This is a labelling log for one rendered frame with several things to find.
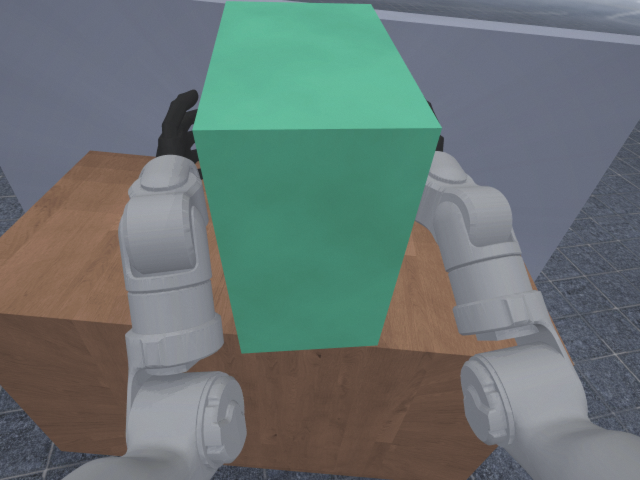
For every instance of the carton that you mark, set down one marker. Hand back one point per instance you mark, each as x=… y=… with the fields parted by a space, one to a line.
x=315 y=144

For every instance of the right robot upper arm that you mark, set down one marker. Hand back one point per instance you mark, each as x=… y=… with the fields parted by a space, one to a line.
x=527 y=399

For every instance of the left robot hand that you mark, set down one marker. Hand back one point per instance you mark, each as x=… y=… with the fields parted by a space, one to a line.
x=175 y=140

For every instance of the left robot upper arm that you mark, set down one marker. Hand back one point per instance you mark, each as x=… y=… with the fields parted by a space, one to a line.
x=181 y=427

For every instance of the pedestal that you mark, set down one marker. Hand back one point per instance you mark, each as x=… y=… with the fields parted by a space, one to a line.
x=392 y=411

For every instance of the left robot forearm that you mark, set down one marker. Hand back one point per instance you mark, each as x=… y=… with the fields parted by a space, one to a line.
x=167 y=271

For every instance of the right robot hand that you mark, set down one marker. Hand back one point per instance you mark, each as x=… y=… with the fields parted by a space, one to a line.
x=441 y=139

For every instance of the right robot forearm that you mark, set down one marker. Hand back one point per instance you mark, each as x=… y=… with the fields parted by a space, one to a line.
x=472 y=226

